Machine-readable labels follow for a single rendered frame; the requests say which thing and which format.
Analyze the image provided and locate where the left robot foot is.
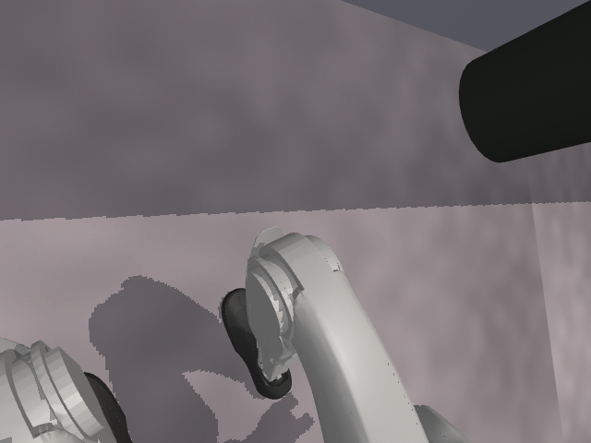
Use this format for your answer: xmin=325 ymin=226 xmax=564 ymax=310
xmin=83 ymin=372 xmax=132 ymax=443

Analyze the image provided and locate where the right robot foot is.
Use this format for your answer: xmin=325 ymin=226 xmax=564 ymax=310
xmin=222 ymin=288 xmax=292 ymax=400

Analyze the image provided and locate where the right robot hand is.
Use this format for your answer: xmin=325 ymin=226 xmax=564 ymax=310
xmin=413 ymin=403 xmax=471 ymax=443

